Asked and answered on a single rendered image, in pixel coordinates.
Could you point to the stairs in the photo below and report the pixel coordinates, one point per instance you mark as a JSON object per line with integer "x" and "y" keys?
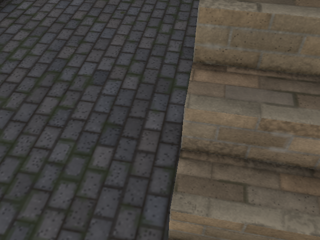
{"x": 249, "y": 163}

